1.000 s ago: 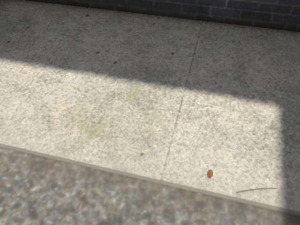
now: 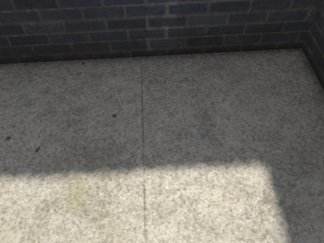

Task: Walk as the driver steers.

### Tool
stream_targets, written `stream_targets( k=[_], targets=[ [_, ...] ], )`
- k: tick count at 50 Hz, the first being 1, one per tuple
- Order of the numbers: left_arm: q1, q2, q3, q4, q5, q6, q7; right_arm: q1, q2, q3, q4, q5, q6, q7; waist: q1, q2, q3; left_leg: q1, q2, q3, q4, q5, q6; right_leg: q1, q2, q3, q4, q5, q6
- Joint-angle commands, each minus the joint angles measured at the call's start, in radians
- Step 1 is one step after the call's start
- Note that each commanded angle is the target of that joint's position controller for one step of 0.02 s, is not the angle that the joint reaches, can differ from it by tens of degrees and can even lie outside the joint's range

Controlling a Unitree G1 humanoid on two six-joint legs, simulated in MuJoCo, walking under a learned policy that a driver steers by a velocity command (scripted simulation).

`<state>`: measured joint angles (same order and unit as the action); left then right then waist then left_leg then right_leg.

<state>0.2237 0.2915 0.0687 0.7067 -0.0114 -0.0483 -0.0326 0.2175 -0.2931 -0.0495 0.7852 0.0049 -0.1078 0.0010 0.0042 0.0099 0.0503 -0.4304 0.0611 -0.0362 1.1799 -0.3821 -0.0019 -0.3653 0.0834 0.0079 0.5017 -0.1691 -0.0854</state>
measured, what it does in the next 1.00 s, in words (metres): walks ahead: left foot, then right foot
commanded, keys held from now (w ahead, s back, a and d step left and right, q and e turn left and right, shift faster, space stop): w+e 0.18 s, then w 0.62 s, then no key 0.04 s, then q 0.16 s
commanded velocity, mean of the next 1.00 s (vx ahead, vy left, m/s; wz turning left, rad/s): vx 0.47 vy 0.00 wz -0.21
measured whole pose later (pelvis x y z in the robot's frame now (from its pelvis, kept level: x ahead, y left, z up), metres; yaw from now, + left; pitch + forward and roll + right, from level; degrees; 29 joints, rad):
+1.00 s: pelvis +0.52 -0.06 +0.00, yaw -9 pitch +2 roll +0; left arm 0.12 0.25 0.04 0.70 0.02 -0.07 -0.03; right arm 0.30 -0.31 -0.05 0.86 0.02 -0.03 -0.01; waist -0.03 0.03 0.05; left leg -0.43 0.02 -0.06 1.12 -0.48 -0.04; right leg -0.35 0.01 -0.07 0.45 -0.14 -0.05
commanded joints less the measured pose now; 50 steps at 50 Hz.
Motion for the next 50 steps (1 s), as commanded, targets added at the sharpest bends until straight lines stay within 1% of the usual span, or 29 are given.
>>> stream_targets(
  k=[1,3,7,11,14,16,17,18,19,20,21,22,23,24,26,28,31,34,37,40,41,42,43,44,45,46,47,48,50],
  targets=[
    [0.001,0.117,0.031,-0.081,0.007,-0.015,0.013,0.007,-0.114,-0.035,-0.083,-0.016,-0.006,-0.003,-0.023,-0.059,-0.109,-0.187,0.053,-0.036,-0.077,0.072,-0.021,0.207,-0.252,0.347,-0.263,0.234,-0.213],
    [0.016,0.142,0.038,-0.077,0.003,-0.018,0.025,-0.014,-0.09,-0.029,-0.093,-0.021,0.01,-0.007,-0.026,-0.058,-0.089,-0.176,0.04,-0.017,-0.172,0.135,-0.052,0.139,-0.23,0.29,-0.278,0.285,-0.213],
    [0.071,0.161,0.045,-0.055,-0.008,-0.01,0.044,-0.171,-0.05,-0.011,-0.133,-0.017,0.007,-0.002,0.033,-0.084,-0.058,-0.123,-0.011,-0.012,-0.486,0.394,-0.073,0.092,-0.169,0.23,-0.267,0.177,-0.152],
    [0.132,0.155,0.044,-0.026,-0.014,-0.002,0.049,-0.248,-0.073,-0.014,-0.154,0.002,-0.008,0.018,0.068,-0.104,-0.054,-0.066,-0.04,-0.028,-0.636,0.475,-0.058,0.15,-0.206,0.291,-0.222,0.068,-0.129],
    [0.145,0.143,0.041,-0.009,-0.006,0.001,0.05,-0.222,-0.103,-0.026,-0.153,0.0,-0.021,0.029,0.05,-0.128,-0.048,-0.039,-0.034,-0.032,-0.678,0.385,-0.013,0.239,-0.254,0.354,-0.149,0.085,-0.108],
    [0.131,0.123,0.034,-0.01,-0.002,0.006,0.047,-0.108,-0.127,-0.043,-0.122,-0.008,-0.027,0.023,-0.012,-0.133,-0.084,0.118,-0.054,0.008,-0.732,0.336,0.035,0.249,-0.214,0.34,-0.035,0.223,-0.077],
    [0.13,0.081,0.017,-0.02,0.006,0.004,0.044,0.012,-0.164,-0.056,-0.107,-0.022,-0.032,0.018,-0.067,-0.086,-0.193,0.32,0.037,-0.073,-0.708,0.34,0.089,0.192,-0.16,0.286,0.164,0.216,-0.044],
    [0.254,0.024,-0.003,-0.03,-0.003,-0.006,0.044,0.141,-0.257,-0.08,-0.083,-0.034,-0.028,0.015,-0.056,0.142,-0.351,0.685,0.244,-0.421,-0.721,0.249,0.24,-0.101,-0.029,0.17,0.511,-0.034,0.031],
    [0.283,0.047,-0.006,-0.026,-0.019,-0.015,0.046,0.213,-0.232,-0.081,-0.038,-0.004,-0.016,0.028,-0.068,0.314,-0.368,0.767,0.339,-0.757,-0.876,-0.056,0.312,-0.331,0.005,0.15,0.714,-0.409,0.059],
    [0.183,0.134,0.015,-0.031,-0.028,-0.017,0.045,0.167,-0.156,-0.058,-0.051,0.011,-0.013,0.029,-0.09,0.172,-0.217,0.66,0.312,-0.698,-0.911,-0.2,0.27,-0.421,-0.048,0.187,0.789,-0.356,0.053],
    [0.084,0.142,0.016,-0.053,-0.02,-0.017,0.045,0.107,-0.125,-0.045,-0.063,0.002,-0.005,0.026,-0.085,0.09,-0.126,0.54,0.271,-0.558,-0.915,-0.145,0.233,-0.425,-0.091,0.146,0.785,-0.278,0.049],
    [0.033,0.128,0.014,-0.068,-0.004,-0.019,0.042,0.064,-0.104,-0.035,-0.064,-0.007,0.001,0.025,-0.065,0.057,-0.057,0.423,0.229,-0.456,-0.939,-0.037,0.227,-0.408,-0.123,0.118,0.728,-0.22,0.05],
    [0.027,0.116,0.017,-0.069,0.005,-0.02,0.039,0.036,-0.083,-0.027,-0.064,-0.014,0.001,0.023,-0.039,0.071,-0.039,0.356,0.195,-0.388,-0.959,0.051,0.217,-0.366,-0.159,0.112,0.663,-0.172,0.051],
    [0.043,0.097,0.015,-0.064,0.003,-0.019,0.036,0.026,-0.075,-0.022,-0.062,-0.017,0.0,0.022,-0.021,0.092,-0.039,0.314,0.166,-0.336,-0.978,0.121,0.209,-0.318,-0.174,0.101,0.625,-0.145,0.054],
    [0.053,0.065,0.008,-0.058,0.003,-0.016,0.033,0.038,-0.085,-0.024,-0.049,-0.008,-0.005,0.02,-0.013,0.102,-0.05,0.292,0.149,-0.262,-1.004,0.239,0.223,-0.296,-0.181,0.072,0.562,-0.114,0.067],
    [-0.004,0.047,-0.001,-0.079,0.009,-0.018,0.034,0.058,-0.117,-0.032,-0.033,-0.001,-0.005,0.014,-0.023,0.077,-0.039,0.296,0.154,-0.21,-1.027,0.34,0.237,-0.322,-0.191,0.057,0.453,-0.046,0.084],
    [-0.095,0.023,-0.013,-0.096,0.008,-0.026,0.027,0.088,-0.138,-0.036,-0.011,0.006,0.006,0.008,-0.052,0.064,-0.033,0.305,0.128,-0.122,-1.036,0.409,0.215,-0.292,-0.182,0.034,0.262,0.114,0.096],
    [-0.186,0.018,-0.017,-0.115,-0.001,-0.033,0.015,0.142,-0.15,-0.036,0.018,0.015,0.015,0.006,-0.087,0.062,-0.015,0.314,0.121,-0.077,-1.026,0.415,0.198,-0.233,-0.153,0.008,0.123,0.219,0.099],
    [-0.255,0.027,-0.015,-0.141,-0.009,-0.039,0.0,0.188,-0.156,-0.036,0.046,0.019,0.031,0.005,-0.101,0.064,0.007,0.387,0.16,-0.091,-0.995,0.428,0.189,-0.234,-0.137,0.006,0.054,0.198,0.08],
    [-0.232,0.058,-0.004,-0.145,-0.007,-0.046,-0.01,0.184,-0.179,-0.044,0.06,0.02,0.048,-0.003,-0.06,0.081,-0.009,0.461,0.19,-0.095,-0.916,0.576,0.163,-0.163,-0.114,-0.006,-0.002,0.101,0.038],
    [-0.15,0.081,0.01,-0.122,0.003,-0.048,-0.007,0.16,-0.183,-0.044,0.058,0.02,0.054,-0.006,-0.004,0.08,-0.054,0.459,0.159,-0.062,-0.808,0.766,0.139,-0.037,-0.085,-0.029,-0.045,0.116,0.015],
    [-0.017,0.126,0.031,-0.082,0.017,-0.049,0.001,0.157,-0.166,-0.036,0.052,0.015,0.057,-0.01,0.058,0.064,-0.153,0.411,0.104,-0.022,-0.636,0.854,0.102,0.173,-0.087,-0.031,-0.061,0.208,-0.016],
    [0.147,0.202,0.047,-0.058,0.043,-0.049,0.012,0.149,-0.11,-0.012,0.015,-0.013,0.051,-0.012,0.111,-0.05,-0.315,0.192,0.036,0.003,-0.335,0.566,0.053,0.5,-0.29,0.17,0.01,0.507,-0.085],
    [0.157,0.243,0.052,-0.05,0.041,-0.038,0.009,0.317,0.0,0.023,0.031,-0.012,0.037,-0.004,0.044,-0.311,-0.461,-0.151,-0.119,-0.002,-0.006,-0.237,-0.012,0.794,-0.535,0.529,-0.011,0.628,-0.255],
    [0.173,0.154,0.034,-0.055,0.03,-0.028,0.009,0.277,-0.12,-0.008,0.062,0.01,0.033,-0.003,0.097,-0.172,-0.46,-0.187,-0.091,-0.127,0.09,-0.267,-0.015,0.721,-0.503,0.527,-0.047,0.596,-0.229],
    [0.104,0.121,0.019,-0.055,0.025,-0.028,0.012,0.183,-0.148,-0.02,0.033,0.032,0.035,-0.005,0.083,-0.139,-0.31,-0.238,-0.056,-0.109,0.096,-0.217,-0.017,0.603,-0.466,0.362,-0.059,0.67,-0.194],
    [0.037,0.098,0.011,-0.051,0.024,-0.03,0.012,0.139,-0.13,-0.019,0.027,0.027,0.043,-0.011,0.049,-0.082,-0.239,-0.223,-0.015,-0.079,0.047,-0.157,-0.027,0.482,-0.417,0.268,-0.086,0.703,-0.166],
    [-0.018,0.074,0.005,-0.049,0.021,-0.031,0.01,0.125,-0.123,-0.024,0.027,0.016,0.058,-0.017,0.018,-0.072,-0.18,-0.19,0.009,-0.067,-0.005,-0.112,-0.038,0.373,-0.387,0.203,-0.125,0.681,-0.15],
    [-0.081,0.063,0.005,-0.036,0.037,-0.041,0.01,0.166,-0.088,-0.027,0.036,0.016,0.097,-0.025,-0.038,-0.113,-0.152,-0.049,0.02,-0.046,-0.046,-0.033,-0.056,0.198,-0.355,0.107,-0.199,0.661,-0.143]
  ],
)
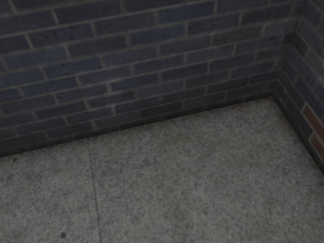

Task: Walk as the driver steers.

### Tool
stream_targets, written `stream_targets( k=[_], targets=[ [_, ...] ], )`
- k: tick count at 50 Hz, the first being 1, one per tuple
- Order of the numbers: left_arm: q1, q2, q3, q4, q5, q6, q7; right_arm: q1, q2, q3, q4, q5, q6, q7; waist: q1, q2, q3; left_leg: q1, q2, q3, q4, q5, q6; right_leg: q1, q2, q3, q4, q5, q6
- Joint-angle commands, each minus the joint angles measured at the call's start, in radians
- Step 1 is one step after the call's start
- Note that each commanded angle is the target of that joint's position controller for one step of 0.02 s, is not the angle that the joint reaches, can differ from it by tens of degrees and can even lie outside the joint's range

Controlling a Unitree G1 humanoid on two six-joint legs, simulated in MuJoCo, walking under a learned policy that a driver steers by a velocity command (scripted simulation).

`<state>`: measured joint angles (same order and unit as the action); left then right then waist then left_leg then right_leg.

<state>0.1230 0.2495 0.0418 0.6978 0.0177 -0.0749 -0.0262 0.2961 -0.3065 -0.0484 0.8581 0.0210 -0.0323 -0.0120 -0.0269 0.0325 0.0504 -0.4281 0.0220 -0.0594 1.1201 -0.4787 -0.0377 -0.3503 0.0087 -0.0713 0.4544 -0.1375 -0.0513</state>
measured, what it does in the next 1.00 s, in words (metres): walks ahead: left foot, then right foot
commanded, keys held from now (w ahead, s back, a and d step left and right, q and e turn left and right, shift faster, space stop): q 0.18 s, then no key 0.82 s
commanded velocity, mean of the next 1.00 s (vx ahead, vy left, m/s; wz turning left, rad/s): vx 0.05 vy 0.00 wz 0.17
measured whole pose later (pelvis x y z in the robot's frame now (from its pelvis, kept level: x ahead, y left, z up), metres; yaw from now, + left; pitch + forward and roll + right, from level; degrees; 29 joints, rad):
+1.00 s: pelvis +0.11 +0.01 +0.00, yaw +11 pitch -2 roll +0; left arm 0.16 0.23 0.02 1.03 0.01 -0.01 0.03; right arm 0.15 -0.25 -0.05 0.98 -0.01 0.02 -0.03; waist 0.00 0.00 0.04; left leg -0.21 0.01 0.00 0.46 -0.22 -0.01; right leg -0.16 -0.02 -0.01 0.47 -0.28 0.01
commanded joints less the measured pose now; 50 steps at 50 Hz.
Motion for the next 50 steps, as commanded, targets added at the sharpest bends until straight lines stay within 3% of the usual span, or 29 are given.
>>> stream_targets(
  k=[1,4,8,13,15,16,17,18,19,20,21,23,26,29,32,33,34,35,36,37,41,50],
  targets=[
    [-0.005,0.115,0.035,-0.022,0.011,-0.017,0.006,0.095,-0.064,-0.03,-0.042,-0.001,0.036,-0.017,-0.021,-0.143,-0.141,-0.037,0.053,-0.01,-0.001,0.087,-0.03,0.144,-0.28,0.15,-0.172,0.634,-0.188],
    [-0.024,0.146,0.047,0.002,0.007,-0.009,0.029,0.035,-0.052,-0.034,-0.089,-0.011,0.055,-0.02,-0.02,-0.141,-0.119,-0.072,0.07,-0.002,-0.104,0.193,-0.037,0.132,-0.291,0.077,-0.213,0.549,-0.194],
    [-0.024,0.166,0.052,0.026,0.001,0.02,0.053,-0.059,-0.049,-0.035,-0.138,-0.011,0.061,0.001,0.011,-0.124,-0.109,-0.046,0.081,0.03,-0.259,0.312,-0.022,0.157,-0.286,0.003,-0.234,0.379,-0.18],
    [0.019,0.204,0.064,0.073,-0.023,0.055,0.044,-0.144,-0.055,-0.04,-0.197,-0.018,0.071,0.019,0.042,-0.112,-0.094,-0.023,0.049,0.064,-0.409,0.197,0.012,0.252,-0.327,0.028,-0.158,0.353,-0.176],
    [0.003,0.209,0.065,0.083,-0.041,0.064,0.044,-0.127,-0.053,-0.041,-0.198,-0.017,0.069,0.024,0.018,-0.117,-0.098,0.041,0.022,0.09,-0.546,0.232,0.04,0.269,-0.317,0.029,-0.081,0.345,-0.142],
    [0.012,0.194,0.06,0.096,-0.048,0.065,0.045,-0.105,-0.061,-0.045,-0.19,-0.019,0.064,0.024,0.002,-0.107,-0.105,0.129,0.003,0.098,-0.669,0.352,0.063,0.245,-0.285,0.011,-0.02,0.303,-0.099],
    [0.071,0.158,0.048,0.117,-0.033,0.06,0.042,-0.078,-0.122,-0.061,-0.186,-0.022,0.06,0.014,0.009,-0.028,-0.142,0.269,0.046,0.021,-0.739,0.623,0.094,0.188,-0.223,-0.038,0.079,0.21,-0.029],
    [0.095,0.101,0.027,0.097,0.013,0.047,0.031,-0.06,-0.224,-0.078,-0.202,-0.039,0.062,-0.004,0.046,0.191,-0.218,0.476,0.259,-0.215,-0.678,1.054,0.195,-0.007,-0.112,-0.106,0.293,-0.143,0.057],
    [0.038,0.089,0.02,0.085,0.009,0.052,0.032,-0.064,-0.137,-0.05,-0.203,-0.054,0.055,-0.005,-0.005,0.228,-0.264,0.47,0.375,-0.341,-0.709,1.048,0.368,-0.119,-0.047,-0.004,0.439,-0.524,0.109],
    [-0.002,0.151,0.037,0.086,-0.014,0.063,0.032,-0.071,-0.105,-0.038,-0.194,-0.05,0.042,0.003,-0.019,0.129,-0.245,0.421,0.339,-0.289,-0.728,0.985,0.381,-0.136,-0.065,0.069,0.539,-0.548,0.115],
    [-0.013,0.146,0.04,0.09,-0.028,0.072,0.035,-0.103,-0.101,-0.036,-0.182,-0.046,0.029,0.006,-0.001,0.111,-0.211,0.398,0.288,-0.224,-0.73,0.925,0.339,-0.159,-0.074,0.089,0.56,-0.51,0.111],
    [0.013,0.156,0.049,0.12,-0.021,0.093,0.053,-0.18,-0.103,-0.037,-0.179,-0.03,0.019,0.005,0.027,0.087,-0.168,0.33,0.245,-0.164,-0.749,0.843,0.284,-0.138,-0.089,0.11,0.523,-0.415,0.122],
    [0.05,0.118,0.039,0.152,-0.024,0.101,0.06,-0.225,-0.083,-0.032,-0.159,-0.036,0.022,0.0,0.054,0.095,-0.17,0.254,0.197,-0.095,-0.758,0.814,0.268,-0.022,-0.071,0.088,0.41,-0.319,0.138],
    [0.026,0.107,0.032,0.163,-0.027,0.1,0.061,-0.218,-0.078,-0.029,-0.127,-0.037,0.027,-0.005,0.031,0.105,-0.17,0.258,0.196,-0.105,-0.763,0.722,0.264,0.049,-0.064,0.078,0.258,-0.246,0.132],
    [0.065,0.097,0.027,0.196,-0.018,0.095,0.049,-0.241,-0.057,-0.017,-0.099,-0.022,0.034,-0.006,0.068,0.087,-0.145,0.207,0.158,-0.096,-0.75,0.488,0.208,0.188,-0.046,0.052,-0.017,-0.036,0.098],
    [0.063,0.119,0.027,0.2,-0.001,0.092,0.046,-0.205,-0.04,-0.012,-0.08,-0.022,0.031,-0.003,0.058,0.052,-0.136,0.175,0.126,-0.089,-0.75,0.365,0.155,0.244,-0.074,0.092,-0.068,0.072,0.076],
    [0.057,0.174,0.035,0.196,0.005,0.091,0.048,-0.178,-0.029,-0.008,-0.072,-0.038,0.028,0.001,0.019,-0.04,-0.118,0.142,0.07,-0.047,-0.707,0.251,0.107,0.257,-0.15,0.164,-0.071,0.166,0.042],
    [0.015,0.192,0.04,0.214,-0.01,0.091,0.046,-0.149,-0.007,-0.008,-0.064,-0.042,0.027,0.004,-0.034,-0.168,-0.093,0.195,0.005,0.02,-0.726,0.207,0.066,0.14,-0.158,0.163,-0.069,-0.017,-0.006],
    [-0.01,0.14,0.03,0.207,-0.01,0.083,0.04,-0.206,-0.038,-0.011,-0.055,-0.047,0.031,-0.001,0.004,-0.143,-0.061,0.267,-0.001,0.03,-0.703,0.24,0.045,0.047,-0.136,0.166,-0.109,-0.17,-0.004],
    [-0.012,0.124,0.023,0.217,-0.001,0.074,0.04,-0.23,-0.051,-0.018,-0.052,-0.04,0.035,-0.007,0.01,-0.127,-0.048,0.291,0.005,0.029,-0.692,0.269,0.047,0.02,-0.123,0.158,-0.127,-0.206,0.016],
    [0.021,0.12,0.015,0.26,-0.007,0.049,0.047,-0.208,-0.041,-0.02,-0.006,-0.035,0.043,-0.018,0.02,-0.09,-0.04,0.278,0.017,0.017,-0.704,0.341,0.06,0.078,-0.092,0.125,-0.104,-0.095,0.048],
    [0.04,0.106,0.004,0.309,-0.011,0.062,0.056,-0.177,-0.04,-0.021,0.094,-0.028,0.036,-0.021,0.033,-0.033,-0.045,0.266,0.015,0.029,-0.712,0.396,0.042,0.138,-0.07,0.106,-0.084,-0.02,0.033]
  ],
)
